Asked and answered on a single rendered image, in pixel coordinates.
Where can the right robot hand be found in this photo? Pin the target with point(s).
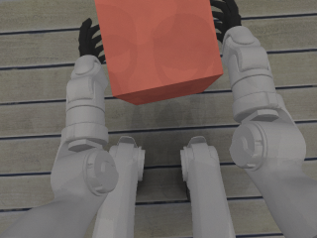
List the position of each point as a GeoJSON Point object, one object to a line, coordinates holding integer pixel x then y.
{"type": "Point", "coordinates": [229, 17]}

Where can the robot right forearm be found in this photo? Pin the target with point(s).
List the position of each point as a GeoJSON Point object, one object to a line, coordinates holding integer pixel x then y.
{"type": "Point", "coordinates": [251, 80]}

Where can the right robot upper arm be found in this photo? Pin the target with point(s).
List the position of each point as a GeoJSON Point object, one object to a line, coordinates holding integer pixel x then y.
{"type": "Point", "coordinates": [272, 155]}

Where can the robot left forearm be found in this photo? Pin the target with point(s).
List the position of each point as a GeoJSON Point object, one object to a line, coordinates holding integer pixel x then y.
{"type": "Point", "coordinates": [84, 108]}

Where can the robot thigh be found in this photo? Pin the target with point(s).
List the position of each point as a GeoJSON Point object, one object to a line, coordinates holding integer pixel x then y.
{"type": "Point", "coordinates": [116, 216]}
{"type": "Point", "coordinates": [211, 217]}

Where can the left robot upper arm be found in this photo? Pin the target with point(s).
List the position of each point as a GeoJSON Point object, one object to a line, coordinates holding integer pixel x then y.
{"type": "Point", "coordinates": [80, 182]}

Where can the left robot hand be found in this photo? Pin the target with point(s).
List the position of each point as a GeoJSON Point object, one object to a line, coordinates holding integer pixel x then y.
{"type": "Point", "coordinates": [87, 44]}

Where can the robot left thigh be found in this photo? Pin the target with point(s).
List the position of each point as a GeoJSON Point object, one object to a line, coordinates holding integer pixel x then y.
{"type": "Point", "coordinates": [116, 216]}

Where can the robot right thigh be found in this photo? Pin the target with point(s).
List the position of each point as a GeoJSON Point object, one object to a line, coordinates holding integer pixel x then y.
{"type": "Point", "coordinates": [211, 217]}

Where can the carton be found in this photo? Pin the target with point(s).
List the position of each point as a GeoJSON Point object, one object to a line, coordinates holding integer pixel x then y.
{"type": "Point", "coordinates": [158, 49]}

